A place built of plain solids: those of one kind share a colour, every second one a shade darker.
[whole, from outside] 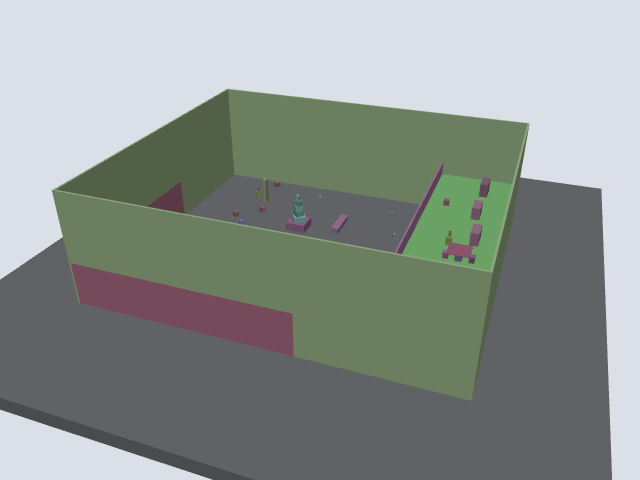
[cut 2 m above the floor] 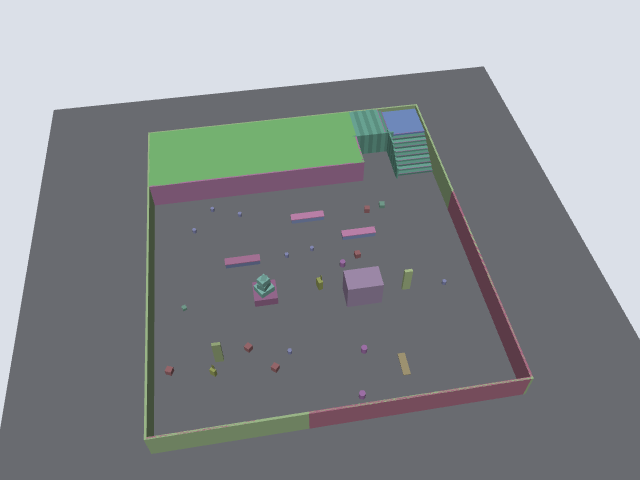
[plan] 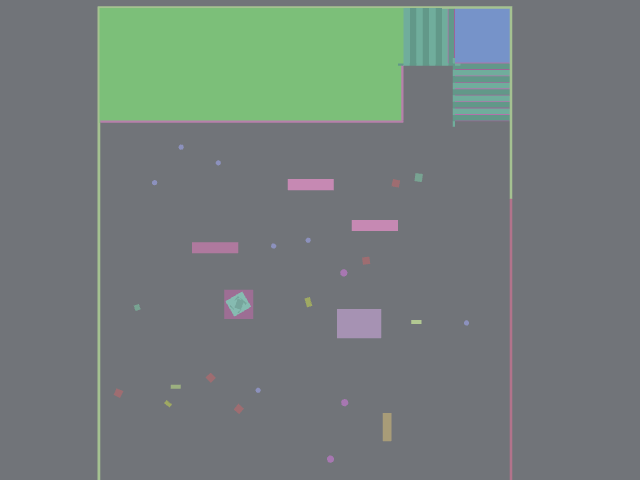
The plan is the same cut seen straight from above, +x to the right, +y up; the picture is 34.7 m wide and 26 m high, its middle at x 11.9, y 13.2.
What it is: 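A hall with a quarter-turn stair; 22.2 x 25.7 m, 8.3 m high; a stair 3.0 m broad of 10 risers along one side wall, a square landing in the rear corner, 9 risers along the rear wall, risers 0.165 m, goings 0.35 m, to an upper level 16.4 x 6.2 m at 3.13 m; guards 1.08 m over the upper level and every tread; the front glazed up to 3.13 m, a clerestory band over it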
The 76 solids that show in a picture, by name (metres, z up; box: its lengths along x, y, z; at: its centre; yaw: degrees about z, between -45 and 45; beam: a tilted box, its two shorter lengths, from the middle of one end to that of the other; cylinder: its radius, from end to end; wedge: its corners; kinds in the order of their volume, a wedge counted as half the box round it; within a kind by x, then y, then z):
{
 "upper_1": {"box": [16.48, 6.22, 3.19], "at": [8.19, 22.66, 1.54]},
 "wall_1": {"box": [0.15, 26.02, 8.33], "at": [-0.07, 12.86, 4.12]},
 "wall_2": {"box": [22.47, 0.15, 8.33], "at": [11.09, -0.07, 4.12]},
 "wall_3": {"box": [22.47, 0.15, 8.33], "at": [11.09, 25.8, 4.12]},
 "wall_4": {"box": [0.15, 26.02, 8.33], "at": [22.25, 12.86, 4.12]},
 "quarter_1": {"box": [0.36, 3.01, 3.02], "at": [16.59, 24.27, 1.46]},
 "quarter_2": {"box": [0.36, 3.01, 2.85], "at": [16.94, 24.27, 1.38]},
 "quarter_3": {"box": [0.35, 0.12, 2.96], "at": [16.95, 22.7, 1.43]},
 "quarter_4": {"box": [0.36, 3.01, 2.69], "at": [17.29, 24.27, 1.29]},
 "quarter_5": {"box": [0.35, 0.12, 2.79], "at": [17.3, 22.7, 1.34]},
 "quarter_6": {"box": [0.35, 0.12, 2.62], "at": [17.64, 22.7, 1.26]},
 "quarter_7": {"box": [0.36, 3.01, 2.52], "at": [17.64, 24.27, 1.21]},
 "quarter_8": {"box": [0.35, 0.12, 2.46], "at": [17.99, 22.7, 1.18]},
 "quarter_9": {"box": [0.36, 3.01, 2.36], "at": [17.99, 24.27, 1.13]},
 "quarter_10": {"box": [0.35, 0.12, 2.29], "at": [18.34, 22.7, 1.1]},
 "quarter_11": {"box": [0.36, 3.01, 2.19], "at": [18.34, 24.27, 1.05]},
 "quarter_12": {"box": [0.36, 3.01, 2.03], "at": [18.68, 24.27, 0.96]},
 "quarter_13": {"box": [0.35, 0.12, 2.13], "at": [18.69, 22.7, 1.01]},
 "quarter_14": {"box": [0.36, 3.01, 1.86], "at": [19.03, 24.27, 0.88]},
 "quarter_15": {"box": [0.35, 0.12, 1.97], "at": [19.04, 22.7, 0.93]},
 "quarter_16": {"box": [3.01, 0.36, 0.21], "at": [20.71, 19.81, 0.06]},
 "quarter_17": {"box": [3.01, 0.36, 0.38], "at": [20.71, 20.16, 0.14]},
 "quarter_18": {"box": [3.01, 0.36, 0.55], "at": [20.71, 20.5, 0.22]},
 "quarter_19": {"box": [3.01, 0.36, 0.71], "at": [20.71, 20.85, 0.3]},
 "quarter_20": {"box": [3.01, 0.36, 0.88], "at": [20.71, 21.2, 0.39]},
 "quarter_21": {"box": [3.01, 0.36, 1.04], "at": [20.71, 21.55, 0.47]},
 "quarter_22": {"box": [3.01, 0.36, 1.21], "at": [20.71, 21.89, 0.55]},
 "quarter_23": {"box": [3.01, 0.36, 1.37], "at": [20.71, 22.24, 0.64]},
 "quarter_24": {"box": [3.01, 0.36, 1.53], "at": [20.71, 22.59, 0.72]},
 "edge_1": {"box": [16.43, 0.12, 3.29], "at": [8.21, 19.61, 1.59]},
 "edge_2": {"box": [16.43, 0.12, 4.26], "at": [8.21, 19.61, 2.08]},
 "edge_3": {"box": [0.12, 2.97, 4.26], "at": [16.37, 21.16, 2.08]},
 "window_wall_1": {"box": [6.0, 0.15, 3.18], "at": [3.0, -0.07, 1.54]},
 "window_wall_2": {"box": [13.17, 0.15, 3.18], "at": [15.59, -0.07, 1.54]},
 "window_wall_3": {"box": [0.15, 15.43, 3.18], "at": [22.25, 7.71, 1.54]},
 "landing_1": {"box": [3.02, 3.01, 1.7], "at": [20.71, 24.27, 0.8]},
 "kiosk_1": {"box": [2.4, 1.6, 2.35], "at": [14.02, 8.67, 1.12]},
 "case_1": {"box": [1.4, 0.6, 1.11], "at": [2.58, 23.45, 3.64]},
 "case_2": {"box": [1.4, 0.6, 0.96], "at": [6.58, 23.43, 3.56]},
 "case_3": {"box": [1.4, 0.6, 1.02], "at": [10.4, 23.9, 3.6]},
 "centre_base_1": {"box": [1.58, 1.58, 0.72], "at": [7.5, 9.71, 0.31]},
 "bench_1": {"box": [2.44, 0.54, 0.43], "at": [6.22, 12.78, 0.17]},
 "bench_2": {"box": [2.44, 0.54, 0.43], "at": [11.4, 16.2, 0.17]},
 "bench_3": {"box": [2.44, 0.54, 0.43], "at": [14.87, 13.99, 0.17]},
 "centre_1": {"box": [0.64, 0.6, 0.44], "at": [7.46, 9.68, 1.77], "yaw": 36.0},
 "centre_2": {"box": [0.62, 0.72, 0.44], "at": [7.47, 9.7, 1.33], "yaw": -39.4},
 "centre_3": {"box": [1.06, 0.96, 0.44], "at": [7.48, 9.73, 0.89], "yaw": 30.4},
 "centre_4": {"box": [0.37, 0.52, 0.44], "at": [7.53, 9.72, 2.22], "yaw": -18.6},
 "pylon_1": {"box": [0.55, 0.22, 2.15], "at": [4.09, 5.25, 1.02]},
 "pylon_2": {"box": [0.55, 0.22, 2.15], "at": [17.12, 8.76, 1.02]},
 "ottoman_1": {"box": [0.4, 0.4, 0.47], "at": [0.98, 4.91, 0.18], "yaw": -24.4},
 "ottoman_2": {"box": [0.4, 0.4, 0.47], "at": [5.98, 5.74, 0.18], "yaw": 44.4},
 "ottoman_3": {"box": [0.4, 0.4, 0.47], "at": [7.5, 4.05, 0.18], "yaw": -40.6},
 "ottoman_4": {"box": [0.4, 0.4, 0.47], "at": [14.4, 12.08, 0.18], "yaw": 7.2},
 "ottoman_5": {"box": [0.4, 0.4, 0.47], "at": [16.01, 16.27, 0.18], "yaw": -11.7},
 "bench_top_1": {"box": [2.5, 0.6, 0.07], "at": [6.22, 12.78, 0.41]},
 "bench_top_2": {"box": [2.5, 0.6, 0.07], "at": [11.4, 16.2, 0.41]},
 "bench_top_3": {"box": [2.5, 0.6, 0.07], "at": [14.87, 13.99, 0.41]},
 "suitcase_1": {"box": [0.38, 0.22, 0.65], "at": [3.67, 4.33, 0.27], "yaw": -38.6},
 "suitcase_2": {"box": [0.3, 0.5, 0.85], "at": [11.27, 9.83, 0.38], "yaw": 16.0},
 "suitcase_3": {"box": [0.22, 0.38, 0.65], "at": [11.49, 22.29, 3.41], "yaw": -13.4},
 "drum_1": {"cylinder": 0.2, "from": [12.47, 1.33, 0.0], "to": [12.47, 1.33, 0.46]},
 "drum_2": {"cylinder": 0.2, "from": [13.24, 4.39, 0.0], "to": [13.24, 4.39, 0.46]},
 "table_top_1": {"box": [1.5, 1.5, 0.04], "at": [13.17, 23.25, 3.85]},
 "stack_1": {"box": [0.48, 1.54, 0.11], "at": [15.54, 3.06, 0.01]},
 "box_cardboard_1": {"box": [0.4, 0.44, 0.38], "at": [17.25, 16.58, 0.14], "yaw": -7.9},
 "quarter_nose_1": {"box": [0.05, 2.96, 0.003], "at": [18.84, 24.24, 1.98]},
 "quarter_nose_2": {"box": [0.05, 2.96, 0.003], "at": [19.18, 24.24, 1.82]},
 "quarter_nose_3": {"box": [2.96, 0.05, 0.003], "at": [20.69, 19.65, 0.17]},
 "quarter_nose_4": {"box": [2.96, 0.05, 0.003], "at": [20.69, 20.0, 0.33]},
 "quarter_nose_5": {"box": [2.96, 0.05, 0.003], "at": [20.69, 20.7, 0.66]},
 "quarter_nose_6": {"box": [2.96, 0.05, 0.003], "at": [20.69, 21.05, 0.83]},
 "quarter_nose_7": {"box": [2.96, 0.05, 0.003], "at": [20.69, 21.39, 0.99]},
 "quarter_nose_8": {"box": [2.96, 0.05, 0.003], "at": [20.69, 21.74, 1.16]},
 "quarter_nose_9": {"box": [2.96, 0.05, 0.003], "at": [20.69, 22.09, 1.32]},
 "quarter_nose_10": {"box": [2.96, 0.05, 0.003], "at": [20.69, 22.44, 1.49]}
}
